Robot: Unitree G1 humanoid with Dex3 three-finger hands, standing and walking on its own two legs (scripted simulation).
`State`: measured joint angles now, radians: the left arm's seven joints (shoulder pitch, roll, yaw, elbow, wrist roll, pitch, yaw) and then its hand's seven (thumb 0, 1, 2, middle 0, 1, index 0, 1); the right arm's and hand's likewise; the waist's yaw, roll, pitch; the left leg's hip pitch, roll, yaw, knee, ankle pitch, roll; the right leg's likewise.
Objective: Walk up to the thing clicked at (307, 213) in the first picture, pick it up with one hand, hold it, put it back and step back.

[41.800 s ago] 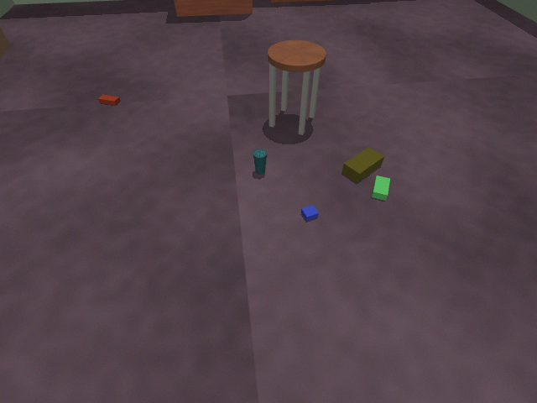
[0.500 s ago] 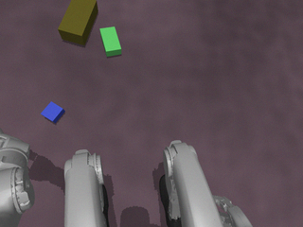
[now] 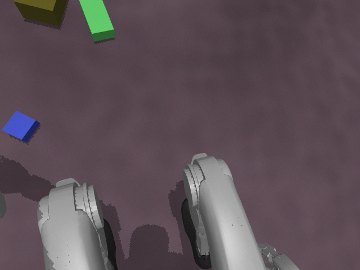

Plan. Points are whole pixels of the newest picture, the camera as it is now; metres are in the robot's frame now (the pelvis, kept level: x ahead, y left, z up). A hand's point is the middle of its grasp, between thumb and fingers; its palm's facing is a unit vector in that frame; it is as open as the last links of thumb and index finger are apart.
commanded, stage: rise first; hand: left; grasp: from above
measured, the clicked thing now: (21, 126) +0.50 +0.34 -0.32
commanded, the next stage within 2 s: approach in 0.48 s
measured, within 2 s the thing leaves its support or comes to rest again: neither
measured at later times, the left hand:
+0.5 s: hand out of the picture +0.44 +0.37 -0.18, palm faces -0.13 -0.41 -0.90, open 12.7 cm
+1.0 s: hand (4, 118) +0.49 +0.33 -0.21, palm faces -0.16 -0.40 -0.90, open 13.9 cm
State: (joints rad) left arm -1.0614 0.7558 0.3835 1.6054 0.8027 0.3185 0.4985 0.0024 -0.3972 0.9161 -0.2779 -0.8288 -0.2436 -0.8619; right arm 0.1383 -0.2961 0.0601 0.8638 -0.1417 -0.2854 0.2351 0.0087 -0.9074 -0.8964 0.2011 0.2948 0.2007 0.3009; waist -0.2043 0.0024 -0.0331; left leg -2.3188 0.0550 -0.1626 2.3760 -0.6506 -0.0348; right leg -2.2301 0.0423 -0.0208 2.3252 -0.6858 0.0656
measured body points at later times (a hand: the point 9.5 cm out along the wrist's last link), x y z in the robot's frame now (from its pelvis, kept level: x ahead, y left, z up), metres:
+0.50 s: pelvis +0.01 +0.00 -0.02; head +0.27 +0.06 +0.34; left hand +0.45 +0.39 -0.13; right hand +0.03 -0.26 -0.12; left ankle +0.08 +0.14 -0.30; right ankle +0.10 -0.13 -0.30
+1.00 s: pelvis +0.00 +0.01 -0.02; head +0.29 +0.07 +0.32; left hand +0.50 +0.35 -0.16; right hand +0.00 -0.26 -0.08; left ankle +0.08 +0.14 -0.30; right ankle +0.10 -0.13 -0.30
